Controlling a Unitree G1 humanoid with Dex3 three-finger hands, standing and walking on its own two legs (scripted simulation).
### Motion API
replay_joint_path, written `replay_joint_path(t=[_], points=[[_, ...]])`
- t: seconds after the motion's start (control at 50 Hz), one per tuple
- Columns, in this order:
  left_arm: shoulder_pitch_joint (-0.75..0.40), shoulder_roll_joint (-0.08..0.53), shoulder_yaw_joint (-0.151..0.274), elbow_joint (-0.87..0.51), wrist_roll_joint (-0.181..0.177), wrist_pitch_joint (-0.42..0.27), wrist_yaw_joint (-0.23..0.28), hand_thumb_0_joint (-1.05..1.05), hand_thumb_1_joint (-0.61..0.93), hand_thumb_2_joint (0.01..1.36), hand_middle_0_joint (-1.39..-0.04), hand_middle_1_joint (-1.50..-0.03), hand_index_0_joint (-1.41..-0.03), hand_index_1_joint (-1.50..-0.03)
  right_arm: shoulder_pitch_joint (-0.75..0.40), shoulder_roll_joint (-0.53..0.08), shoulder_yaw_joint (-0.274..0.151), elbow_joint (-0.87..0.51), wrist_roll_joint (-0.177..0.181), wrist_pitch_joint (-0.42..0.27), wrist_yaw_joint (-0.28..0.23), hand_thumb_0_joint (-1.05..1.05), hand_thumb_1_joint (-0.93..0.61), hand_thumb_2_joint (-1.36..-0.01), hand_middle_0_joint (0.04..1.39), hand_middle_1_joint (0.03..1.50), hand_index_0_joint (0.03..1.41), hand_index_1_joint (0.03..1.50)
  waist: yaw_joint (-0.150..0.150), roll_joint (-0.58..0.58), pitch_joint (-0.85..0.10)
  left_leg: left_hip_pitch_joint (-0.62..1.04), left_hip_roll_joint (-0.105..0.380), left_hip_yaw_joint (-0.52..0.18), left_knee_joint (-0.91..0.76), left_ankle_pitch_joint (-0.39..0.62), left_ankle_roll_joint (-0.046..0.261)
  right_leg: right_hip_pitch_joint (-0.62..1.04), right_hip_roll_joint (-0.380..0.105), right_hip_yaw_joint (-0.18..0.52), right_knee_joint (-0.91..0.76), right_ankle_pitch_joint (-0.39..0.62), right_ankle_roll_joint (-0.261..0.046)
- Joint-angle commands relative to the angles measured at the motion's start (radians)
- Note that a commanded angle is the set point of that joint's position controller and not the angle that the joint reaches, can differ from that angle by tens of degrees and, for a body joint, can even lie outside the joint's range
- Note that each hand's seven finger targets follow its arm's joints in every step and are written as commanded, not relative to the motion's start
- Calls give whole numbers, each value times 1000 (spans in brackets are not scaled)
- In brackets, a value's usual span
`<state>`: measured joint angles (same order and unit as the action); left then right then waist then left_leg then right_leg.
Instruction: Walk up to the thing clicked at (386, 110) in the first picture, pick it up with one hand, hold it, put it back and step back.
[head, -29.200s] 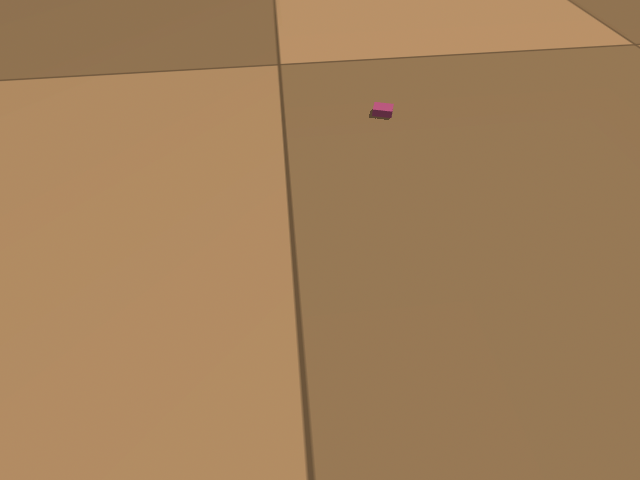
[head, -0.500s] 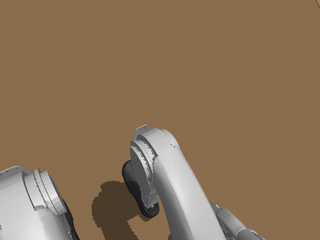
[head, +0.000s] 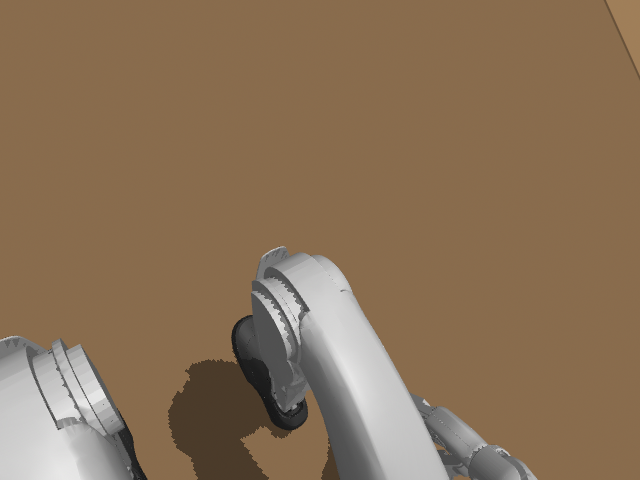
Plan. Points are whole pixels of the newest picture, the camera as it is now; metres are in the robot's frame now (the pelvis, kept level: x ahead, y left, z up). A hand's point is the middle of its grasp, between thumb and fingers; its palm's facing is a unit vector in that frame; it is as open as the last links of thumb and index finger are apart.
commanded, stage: rest palm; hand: left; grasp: from above
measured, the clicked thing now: out of the picture +0.46 +0.35 -0.29
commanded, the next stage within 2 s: close in 0.46 s
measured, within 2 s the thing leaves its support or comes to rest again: neither
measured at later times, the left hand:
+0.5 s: hand out of the picture +0.45 +0.34 -0.26, palm faces -0.43 -0.19 -0.88, open 13.9 cm
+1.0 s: hand out of the picture +0.45 +0.34 -0.26, palm faces -0.44 -0.19 -0.88, open 12.5 cm
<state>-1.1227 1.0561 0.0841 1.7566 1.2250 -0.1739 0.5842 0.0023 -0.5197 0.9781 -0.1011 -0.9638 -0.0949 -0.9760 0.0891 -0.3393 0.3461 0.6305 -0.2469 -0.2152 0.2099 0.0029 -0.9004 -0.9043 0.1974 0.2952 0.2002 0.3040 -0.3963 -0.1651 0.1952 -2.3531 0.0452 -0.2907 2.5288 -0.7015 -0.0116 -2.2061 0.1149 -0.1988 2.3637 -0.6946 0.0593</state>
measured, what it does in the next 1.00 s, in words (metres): stands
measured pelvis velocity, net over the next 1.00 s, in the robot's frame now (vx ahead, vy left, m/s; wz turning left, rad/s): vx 0.00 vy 0.00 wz -0.01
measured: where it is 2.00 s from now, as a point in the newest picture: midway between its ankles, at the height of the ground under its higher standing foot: (206, 431)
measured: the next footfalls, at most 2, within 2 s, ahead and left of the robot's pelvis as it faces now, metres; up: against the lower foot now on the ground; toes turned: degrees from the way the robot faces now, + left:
none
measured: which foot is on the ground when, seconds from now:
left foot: down 0.00-1.00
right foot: down 0.00-1.00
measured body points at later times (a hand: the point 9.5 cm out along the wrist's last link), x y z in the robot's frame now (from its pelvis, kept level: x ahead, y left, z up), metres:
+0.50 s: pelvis +0.00 +0.00 +0.00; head +0.29 +0.14 +0.31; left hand +0.47 +0.34 -0.21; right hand +0.06 -0.25 -0.05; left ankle +0.06 +0.13 -0.28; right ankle +0.11 -0.11 -0.28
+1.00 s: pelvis +0.00 +0.00 +0.01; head +0.29 +0.14 +0.32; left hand +0.47 +0.34 -0.21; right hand +0.06 -0.24 -0.04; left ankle +0.06 +0.13 -0.28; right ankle +0.11 -0.11 -0.28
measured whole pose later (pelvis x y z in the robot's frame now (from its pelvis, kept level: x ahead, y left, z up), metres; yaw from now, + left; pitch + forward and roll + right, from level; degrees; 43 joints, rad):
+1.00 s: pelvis +0.00 +0.00 +0.01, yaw -1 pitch +27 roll -16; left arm -1.13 1.08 0.07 1.75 1.20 -0.15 0.58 0.00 -0.23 0.76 -0.25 -0.91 -0.28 -0.88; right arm 0.08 -0.35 0.37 0.61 -0.25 -0.23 0.22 0.00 -0.90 -0.90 0.20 0.30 0.20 0.30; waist -0.41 -0.18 0.22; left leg -2.34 0.05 -0.31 2.52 -0.70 -0.01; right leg -2.18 0.12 -0.21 2.34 -0.68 0.06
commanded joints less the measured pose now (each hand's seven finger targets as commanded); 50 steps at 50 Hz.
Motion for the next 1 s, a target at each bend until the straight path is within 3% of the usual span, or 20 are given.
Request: replay_joint_path(t=[0.0, 0.04, 0.08, 0.16, 0.18, 0.2, 0.26, 0.28, 0.34, 0.38, 0.42, 0.54, 0.58, 0.6, 0.66, 0.72, 0.82, 0.88, 0.96, 0.98], points=[[-236, 231, 4, -106, -8, -5, 51, 0, -525, 964, -87, -973, -77, -981, 197, -336, -87, 6, 2, 5, -10, 0, -895, -902, 199, 300, 199, 300, -53, 567, -642, 518, 44, 101, -246, 221, 17, 370, 25, -93, -214, 305, -72], [-285, 225, -4, -169, -7, -8, 55, 0, -518, 959, -92, -975, -83, -982, 189, -333, -89, 5, 4, -1, -8, 0, -898, -903, 199, 300, 199, 300, -41, 617, -677, 564, 46, 96, -247, 257, 8, 354, 21, -101, -196, 329, -75], [-216, 197, -10, -78, -8, 4, 51, 0, -518, 953, -75, -987, -71, -988, 193, -339, -86, 15, 0, -5, 0, 0, -896, -902, 199, 300, 199, 300, -64, 571, -611, 516, 47, 87, -241, 217, 12, 329, 21, -107, -195, 296, -72], [-275, 244, 5, -166, -12, 0, 60, 0, -514, 965, -95, -976, -84, -985, 195, -339, -83, 1, 2, -6, -2, 0, -897, -903, 199, 300, 199, 300, -43, 606, -671, 548, 48, 91, -244, 246, 12, 370, 22, -100, -206, 323, -73], [-233, 236, 11, -114, -10, 11, 60, 0, -521, 959, -87, -978, -77, -986, 199, -345, -82, 5, -2, -8, 1, 0, -898, -903, 199, 300, 199, 300, -51, 601, -658, 555, 48, 92, -243, 259, 11, 372, 21, -102, -202, 332, -72], [-229, 206, -18, -105, -10, 14, 54, 0, -519, 958, -85, -983, -77, -989, 192, -339, -79, 3, -3, -11, 5, 0, -899, -904, 199, 300, 199, 300, -63, 571, -622, 517, 48, 98, -229, 242, 17, 366, 27, -99, -206, 328, -68], [-243, 223, -2, -127, -20, 14, 56, 0, -501, 949, -92, -985, -87, -987, 207, -342, -83, 7, 3, -16, 5, 0, -899, -903, 199, 300, 199, 300, -63, 580, -631, 522, 48, 96, -236, 247, 15, 376, 26, -98, -214, 330, -68], [-211, 246, 25, -108, -21, 20, 60, 0, -499, 955, -95, -981, -89, -986, 207, -348, -85, 12, 0, -13, 3, 0, -896, -903, 199, 300, 199, 300, -49, 581, -662, 545, 50, 89, -247, 254, 11, 385, 27, -103, -213, 328, -70], [-227, 214, -9, -110, -26, 23, 45, 0, -496, 951, -95, -995, -91, -997, 198, -342, -82, 0, 3, -18, 8, 0, -900, -904, 199, 300, 199, 300, -66, 570, -616, 526, 50, 92, -238, 243, 16, 370, 29, -99, -217, 324, -68], [-229, 243, 11, -134, -39, 19, 50, 0, -478, 957, -106, -998, -102, -1000, 193, -347, -84, -3, 9, -16, 4, 0, -899, -904, 199, 300, 199, 300, -51, 564, -645, 519, 50, 93, -243, 229, 16, 389, 29, -96, -223, 313, -70], [-217, 215, -13, -115, -36, 18, 46, 0, -468, 954, -112, -1003, -109, -1003, 191, -341, -80, -1, 3, -15, 5, 0, -899, -904, 199, 300, 199, 300, -61, 559, -634, 518, 50, 100, -235, 236, 19, 401, 32, -94, -228, 329, -67], [-204, 222, -6, -100, -31, 3, 45, 0, -428, 945, -132, -1002, -132, -999, 200, -347, -75, 0, 0, -6, 2, 0, -896, -903, 199, 300, 199, 300, -69, 550, -610, 509, 50, 88, -244, 224, 18, 385, 29, -106, -226, 311, -67], [-247, 243, 2, -157, -33, -6, 51, 0, -355, 852, -159, -984, -180, -961, 191, -351, -79, 1, 8, -9, 0, 0, -889, -898, 200, 300, 200, 300, -55, 570, -624, 526, 52, 83, -248, 224, 13, 364, 26, -107, -215, 305, -70], [-212, 237, 1, -94, -28, -1, 53, 0, -349, 842, -160, -982, -183, -958, 187, -348, -75, 3, 4, -9, 1, 0, -890, -899, 200, 300, 200, 300, -62, 575, -606, 526, 52, 83, -255, 211, 11, 369, 25, -105, -217, 296, -73], [-215, 225, -15, -107, -20, -1, 52, 0, -292, 789, -190, -970, -221, -936, 190, -354, -80, -4, 3, -7, -1, 0, -889, -898, 199, 300, 200, 300, -73, 552, -589, 511, 51, 85, -255, 189, 13, 361, 28, -106, -226, 281, -69], [-253, 255, 1, -150, -18, 0, 55, 0, -275, 777, -211, -937, -238, -908, 187, -351, -84, 3, 5, -10, -2, 0, -889, -898, 200, 300, 200, 300, -54, 607, -629, 554, 54, 82, -263, 214, 5, 359, 24, -105, -217, 295, -75], [-260, 203, -34, -139, -25, 11, 48, 0, -230, 739, -240, -915, -271, -881, 193, -347, -83, -2, 2, -7, -3, 0, -890, -898, 200, 300, 200, 300, -80, 576, -612, 528, 51, 93, -247, 237, 13, 379, 31, -99, -236, 327, -68], [-223, 227, -11, -105, -28, 25, 38, 0, -220, 727, -252, -889, -281, -857, 205, -345, -74, 11, 8, -10, 1, 0, -889, -898, 200, 300, 200, 300, -67, 590, -632, 568, 54, 75, -253, 285, 7, 365, 22, -108, -211, 344, -71], [-219, 213, -21, -86, -41, 23, 32, 0, -166, 695, -293, -862, -324, -828, 192, -346, -64, -1, 8, -8, 0, 0, -888, -897, 200, 300, 200, 300, -79, 558, -593, 523, 54, 79, -257, 239, 11, 368, 27, -109, -222, 318, -69], [-222, 234, -14, -107, -40, 17, 30, 0, -152, 685, -307, -848, -337, -815, 187, -350, -67, -4, 10, -7, -1, 0, -888, -897, 200, 300, 200, 300, -69, 576, -595, 526, 52, 78, -266, 222, 9, 359, 25, -108, -221, 300, -72]])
